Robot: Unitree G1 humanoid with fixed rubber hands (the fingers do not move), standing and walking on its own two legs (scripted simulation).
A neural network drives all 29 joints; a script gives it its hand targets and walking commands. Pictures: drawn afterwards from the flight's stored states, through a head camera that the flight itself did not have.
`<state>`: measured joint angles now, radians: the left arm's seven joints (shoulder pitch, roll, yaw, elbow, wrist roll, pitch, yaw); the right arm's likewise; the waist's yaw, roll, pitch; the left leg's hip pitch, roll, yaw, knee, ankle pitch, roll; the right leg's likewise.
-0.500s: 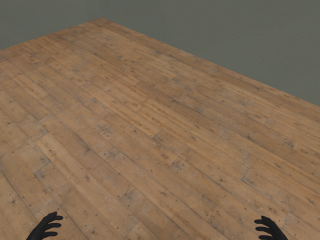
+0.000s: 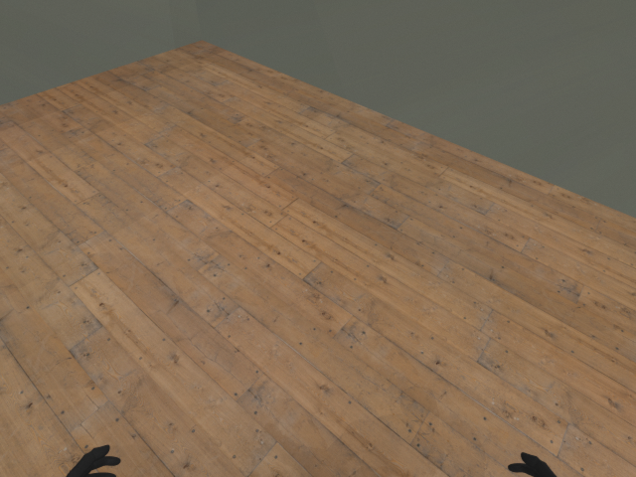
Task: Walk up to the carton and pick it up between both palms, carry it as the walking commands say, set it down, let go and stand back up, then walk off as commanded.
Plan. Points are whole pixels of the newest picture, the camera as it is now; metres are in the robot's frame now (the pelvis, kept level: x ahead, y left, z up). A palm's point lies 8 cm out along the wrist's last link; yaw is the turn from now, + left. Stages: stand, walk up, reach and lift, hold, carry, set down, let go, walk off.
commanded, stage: stand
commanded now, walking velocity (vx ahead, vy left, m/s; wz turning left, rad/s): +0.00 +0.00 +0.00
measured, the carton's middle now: out of the picture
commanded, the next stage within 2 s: walk up in 0.82 s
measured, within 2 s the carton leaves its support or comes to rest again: neither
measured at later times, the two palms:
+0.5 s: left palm out of the picture +0.10 +0.31 -0.09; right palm out of the picture +0.10 -0.31 -0.09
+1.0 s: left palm out of the picture +0.10 +0.31 -0.09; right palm out of the picture +0.10 -0.31 -0.09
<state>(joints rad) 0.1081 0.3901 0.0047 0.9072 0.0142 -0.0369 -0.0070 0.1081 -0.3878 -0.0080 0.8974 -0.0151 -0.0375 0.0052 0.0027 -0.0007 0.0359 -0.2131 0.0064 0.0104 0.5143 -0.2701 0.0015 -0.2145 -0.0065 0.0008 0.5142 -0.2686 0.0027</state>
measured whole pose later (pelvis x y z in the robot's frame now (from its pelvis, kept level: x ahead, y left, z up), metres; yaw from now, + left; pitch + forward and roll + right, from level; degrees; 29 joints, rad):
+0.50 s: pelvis +0.00 +0.00 +0.01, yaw +0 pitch -2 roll +0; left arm 0.09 0.40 0.00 1.04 0.01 -0.03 0.00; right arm 0.09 -0.39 -0.01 1.04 -0.01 -0.03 0.00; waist 0.00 0.00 0.04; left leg -0.14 0.01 0.01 0.37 -0.19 0.00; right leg -0.14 -0.01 0.00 0.37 -0.19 0.00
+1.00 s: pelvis +0.00 +0.00 +0.01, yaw +0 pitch -2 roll +0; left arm 0.08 0.40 0.00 1.06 0.01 -0.02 0.00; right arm 0.08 -0.40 -0.01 1.06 -0.01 -0.02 0.00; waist 0.00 0.00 0.04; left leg -0.12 0.01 0.01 0.34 -0.19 0.00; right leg -0.12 -0.01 0.00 0.34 -0.18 0.01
